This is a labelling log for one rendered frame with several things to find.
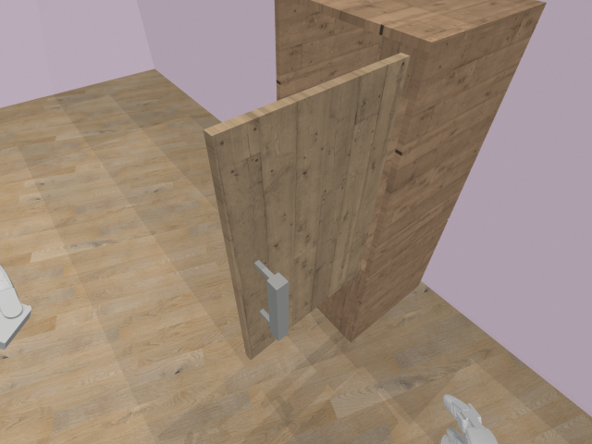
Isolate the robot left hand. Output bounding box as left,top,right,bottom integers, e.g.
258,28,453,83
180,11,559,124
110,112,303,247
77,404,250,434
0,265,31,350

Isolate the robot right hand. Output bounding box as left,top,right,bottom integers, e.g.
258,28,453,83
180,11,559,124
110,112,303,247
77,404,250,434
440,394,498,444

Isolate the handle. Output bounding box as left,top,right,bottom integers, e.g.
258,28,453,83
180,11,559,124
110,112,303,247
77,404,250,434
254,260,289,341

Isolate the cupboard door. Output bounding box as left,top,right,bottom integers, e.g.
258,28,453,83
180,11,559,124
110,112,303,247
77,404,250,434
203,53,410,360

